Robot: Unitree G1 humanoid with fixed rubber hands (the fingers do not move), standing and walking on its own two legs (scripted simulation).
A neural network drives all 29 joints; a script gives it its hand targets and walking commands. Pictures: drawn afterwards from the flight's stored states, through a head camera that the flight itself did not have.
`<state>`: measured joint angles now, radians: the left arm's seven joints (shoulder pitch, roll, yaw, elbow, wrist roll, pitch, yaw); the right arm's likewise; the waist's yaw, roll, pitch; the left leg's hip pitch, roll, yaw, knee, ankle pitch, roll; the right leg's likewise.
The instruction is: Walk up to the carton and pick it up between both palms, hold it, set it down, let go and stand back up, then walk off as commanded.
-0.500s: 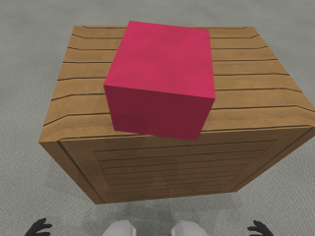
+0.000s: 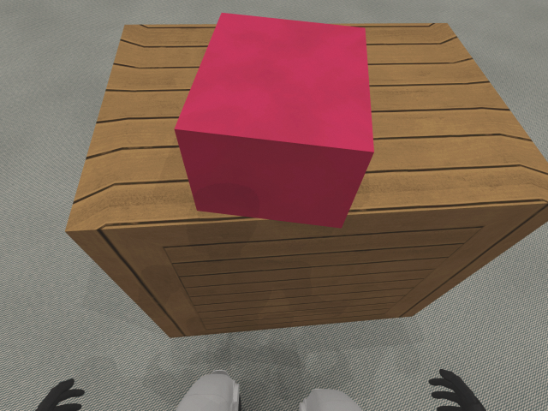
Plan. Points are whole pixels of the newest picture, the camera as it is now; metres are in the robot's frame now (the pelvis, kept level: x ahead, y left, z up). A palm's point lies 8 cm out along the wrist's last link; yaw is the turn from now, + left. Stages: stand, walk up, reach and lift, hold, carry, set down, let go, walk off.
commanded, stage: walk up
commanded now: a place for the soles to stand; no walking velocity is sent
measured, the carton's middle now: (280, 119) +0.53 -0.01 +0.09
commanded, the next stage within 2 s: reach and lift in 1.14 s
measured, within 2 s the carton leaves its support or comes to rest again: neither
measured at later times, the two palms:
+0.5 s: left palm out of the picture +0.09 +0.31 -0.09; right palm out of the picture +0.09 -0.30 -0.10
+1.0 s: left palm out of the picture +0.09 +0.30 -0.09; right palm out of the picture +0.08 -0.31 -0.11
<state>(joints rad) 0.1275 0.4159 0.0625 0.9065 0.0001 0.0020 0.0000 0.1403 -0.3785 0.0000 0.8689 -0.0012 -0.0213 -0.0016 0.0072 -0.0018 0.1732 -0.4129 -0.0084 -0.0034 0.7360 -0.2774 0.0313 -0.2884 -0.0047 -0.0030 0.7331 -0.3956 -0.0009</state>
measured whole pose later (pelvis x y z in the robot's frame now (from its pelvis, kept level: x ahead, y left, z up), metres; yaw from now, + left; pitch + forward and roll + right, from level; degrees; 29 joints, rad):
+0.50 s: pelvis -0.01 +0.00 +0.00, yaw +0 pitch -4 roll +0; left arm 0.14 0.39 0.02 0.92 0.00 -0.01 0.00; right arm 0.14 -0.38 0.00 0.97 0.00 -0.03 0.00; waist 0.01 0.00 0.05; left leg -0.37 -0.01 0.00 0.70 -0.27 0.03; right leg -0.28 -0.01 0.00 0.72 -0.38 0.00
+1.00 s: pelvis +0.00 -0.01 +0.01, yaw +0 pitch -3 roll +0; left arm 0.14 0.39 0.01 0.95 0.00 -0.01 0.00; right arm 0.14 -0.38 0.00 1.02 0.00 -0.03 0.00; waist 0.01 0.00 0.08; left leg -0.36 -0.01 0.00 0.65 -0.25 0.01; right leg -0.27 -0.01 0.00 0.69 -0.38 0.00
